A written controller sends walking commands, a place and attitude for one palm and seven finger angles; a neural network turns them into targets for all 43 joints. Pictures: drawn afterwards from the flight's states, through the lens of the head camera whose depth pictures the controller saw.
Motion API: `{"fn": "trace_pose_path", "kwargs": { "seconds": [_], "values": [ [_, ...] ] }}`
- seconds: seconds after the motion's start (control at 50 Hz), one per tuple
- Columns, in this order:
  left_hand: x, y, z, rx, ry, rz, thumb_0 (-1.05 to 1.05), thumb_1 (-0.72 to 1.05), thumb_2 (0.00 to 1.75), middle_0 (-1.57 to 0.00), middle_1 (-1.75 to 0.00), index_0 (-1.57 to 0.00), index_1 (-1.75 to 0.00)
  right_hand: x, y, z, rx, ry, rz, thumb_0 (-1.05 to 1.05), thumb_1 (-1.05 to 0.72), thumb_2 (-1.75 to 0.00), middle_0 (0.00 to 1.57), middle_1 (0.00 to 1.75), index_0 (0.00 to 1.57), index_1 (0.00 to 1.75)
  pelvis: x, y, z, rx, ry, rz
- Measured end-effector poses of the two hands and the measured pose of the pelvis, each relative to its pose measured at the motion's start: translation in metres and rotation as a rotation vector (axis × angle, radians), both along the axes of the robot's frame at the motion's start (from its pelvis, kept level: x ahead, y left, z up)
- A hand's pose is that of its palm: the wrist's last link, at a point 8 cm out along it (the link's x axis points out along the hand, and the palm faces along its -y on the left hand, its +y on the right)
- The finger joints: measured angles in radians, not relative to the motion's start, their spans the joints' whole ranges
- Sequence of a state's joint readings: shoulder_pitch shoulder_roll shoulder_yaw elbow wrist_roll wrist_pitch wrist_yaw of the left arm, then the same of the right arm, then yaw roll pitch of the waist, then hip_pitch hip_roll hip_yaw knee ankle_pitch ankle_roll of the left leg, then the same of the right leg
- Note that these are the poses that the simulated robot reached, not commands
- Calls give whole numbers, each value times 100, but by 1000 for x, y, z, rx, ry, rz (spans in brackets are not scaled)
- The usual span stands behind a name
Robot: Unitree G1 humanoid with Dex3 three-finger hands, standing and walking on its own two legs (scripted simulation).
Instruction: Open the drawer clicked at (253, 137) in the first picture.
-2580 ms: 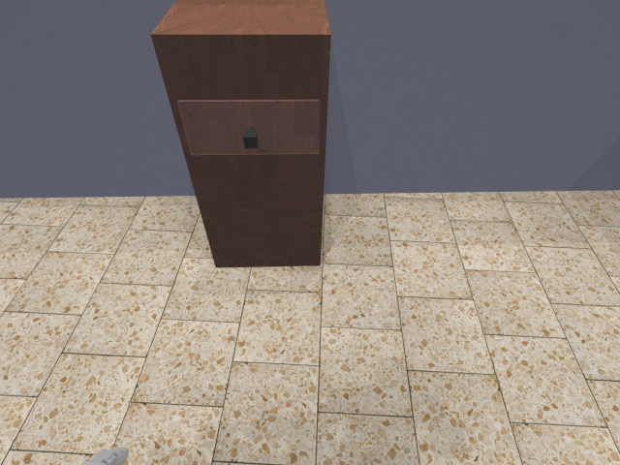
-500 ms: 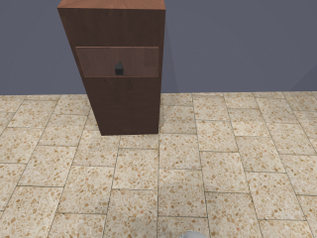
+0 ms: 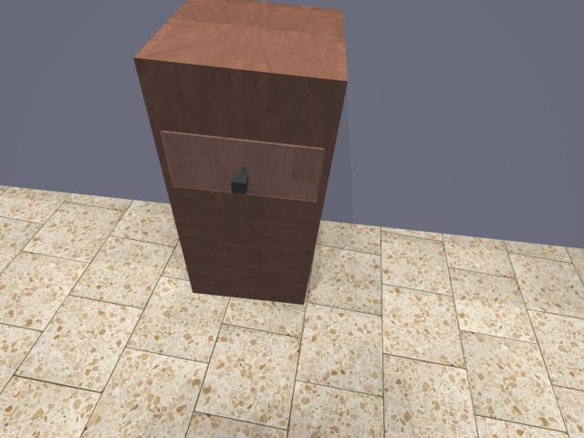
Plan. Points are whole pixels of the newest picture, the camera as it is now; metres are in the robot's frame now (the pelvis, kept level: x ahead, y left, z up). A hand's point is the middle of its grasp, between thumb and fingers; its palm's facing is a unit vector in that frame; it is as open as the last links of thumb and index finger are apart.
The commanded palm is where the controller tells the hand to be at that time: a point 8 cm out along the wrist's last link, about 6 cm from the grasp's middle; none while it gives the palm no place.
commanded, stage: take the last steps up to it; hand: left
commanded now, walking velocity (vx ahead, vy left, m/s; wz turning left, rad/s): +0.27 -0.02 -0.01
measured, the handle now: (241, 178) +0.71 +0.18 -0.11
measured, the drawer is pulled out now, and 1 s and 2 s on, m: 0.00 0.00 0.00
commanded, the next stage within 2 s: come to a stop and stand still in 0.30 s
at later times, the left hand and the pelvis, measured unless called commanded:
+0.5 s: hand (201, 388) +0.23 +0.17 -0.17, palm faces -0.04 -0.97 -0.23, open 7.3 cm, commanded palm none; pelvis +0.16 -0.02 +0.00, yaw -2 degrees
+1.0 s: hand (156, 420) +0.18 +0.23 -0.18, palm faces +0.08 -0.98 -0.20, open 7.3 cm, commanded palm none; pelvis +0.12 +0.03 +0.00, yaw +0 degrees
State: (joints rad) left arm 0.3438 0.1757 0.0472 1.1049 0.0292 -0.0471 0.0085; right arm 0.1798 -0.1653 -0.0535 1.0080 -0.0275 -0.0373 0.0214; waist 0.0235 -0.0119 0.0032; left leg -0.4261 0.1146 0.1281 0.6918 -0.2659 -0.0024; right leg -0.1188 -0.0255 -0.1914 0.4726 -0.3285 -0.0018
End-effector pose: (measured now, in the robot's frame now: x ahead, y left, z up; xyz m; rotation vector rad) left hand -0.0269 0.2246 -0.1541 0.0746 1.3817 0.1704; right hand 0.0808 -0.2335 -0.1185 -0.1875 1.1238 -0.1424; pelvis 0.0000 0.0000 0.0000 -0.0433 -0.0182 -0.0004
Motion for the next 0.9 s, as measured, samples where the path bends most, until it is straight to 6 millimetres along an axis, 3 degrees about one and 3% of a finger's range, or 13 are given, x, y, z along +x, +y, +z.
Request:
{"fn": "trace_pose_path", "kwargs": {
  "seconds": [0.06, 0.1, 0.18, 0.28, 0.44, 0.52, 0.58, 0.64, 0.72, 0.82, 0.9],
  "values": [
    [-2, 6, -13, -30, 75, 25, 1, 92, 90, -20, -30, -20, -30, 38, 15, -2, -12, -46, 25, 0, -91, -90, 19, 29, 20, 30, 26, 12, -9, 6, -4, -6],
    [6, 9, -12, -38, 114, 14, 1, 92, 90, -19, -30, -20, -30, 47, 24, -1, -8, -50, 15, 0, -91, -90, 19, 29, 20, 30, 39, 17, -7, 16, -9, -20],
    [45, 16, 0, -37, 104, -16, 1, 91, 90, -19, -30, -20, -30, 42, 25, 4, -19, -4, -68, -2, -94, -90, 20, 29, 20, 30, 63, 22, 4, 28, -6, -30],
    [110, 18, 11, -18, 28, -38, 1, 91, 90, -19, -30, -20, -30, 19, 20, 3, -21, 147, -103, -2, -95, -90, 20, 29, 20, 30, 92, 21, 12, 39, 4, -33],
    [214, 4, 19, 45, -57, -110, 1, 93, 90, -19, -30, -20, -30, -15, 24, -14, 75, 369, -190, 0, -92, -90, 20, 29, 20, 30, 142, -5, 8, 60, -1, -39],
    [262, -16, 15, 85, -124, -138, 1, 92, 90, -19, -30, -20, -30, -15, 18, -33, 130, 451, -215, 0, -91, -90, 20, 29, 20, 30, 168, -25, -6, 72, -6, -38],
    [283, -32, 21, 84, -160, -139, 1, 92, 90, -19, -30, -20, -30, 2, 10, -39, 139, 463, -210, 0, -91, -90, 20, 29, 20, 30, 175, -31, -5, 55, -7, -9],
    [291, -39, 26, 86, -199, -109, 0, 92, 90, -20, -30, -20, -30, 31, 0, -38, 123, 427, -175, 0, -91, -90, 20, 29, 20, 30, 172, -32, -1, 68, -8, -2],
    [287, -30, 31, 98, -218, -83, 0, 93, 90, -20, -30, -21, -30, 76, -13, -37, 85, 318, -122, 0, -91, -90, 20, 29, 20, 30, 161, -26, 2, 73, -6, 4],
    [263, -4, 26, 104, -199, -70, 0, 92, 90, -20, -30, -21, -30, 121, -17, -25, 29, 148, -75, 0, -91, -90, 19, 29, 20, 30, 144, -9, 0, 63, -9, 4],
    [237, 26, 10, 91, -185, -48, 0, 91, 90, -20, -30, -21, -30, 131, -5, -15, -21, 44, -42, 0, -91, -90, 19, 29, 20, 30, 132, 10, -9, 40, -11, 2]
  ]
}}
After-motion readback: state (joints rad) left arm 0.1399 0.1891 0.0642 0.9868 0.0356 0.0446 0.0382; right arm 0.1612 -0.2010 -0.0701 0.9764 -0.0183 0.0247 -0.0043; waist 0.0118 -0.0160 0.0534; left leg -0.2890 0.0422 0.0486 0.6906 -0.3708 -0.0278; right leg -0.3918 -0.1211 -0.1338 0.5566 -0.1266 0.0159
